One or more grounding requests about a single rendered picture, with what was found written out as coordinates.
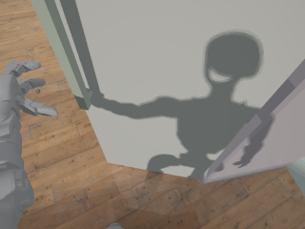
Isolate fridge door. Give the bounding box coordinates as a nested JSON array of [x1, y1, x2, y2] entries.
[[54, 0, 305, 179]]

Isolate left robot hand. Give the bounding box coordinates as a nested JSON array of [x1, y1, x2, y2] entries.
[[0, 60, 58, 116]]

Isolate left robot upper arm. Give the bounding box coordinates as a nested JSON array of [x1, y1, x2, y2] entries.
[[0, 168, 34, 229]]

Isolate handle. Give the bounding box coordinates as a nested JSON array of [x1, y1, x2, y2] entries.
[[30, 0, 93, 111]]

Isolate robot left forearm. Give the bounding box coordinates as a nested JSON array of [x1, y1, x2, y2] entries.
[[0, 101, 24, 172]]

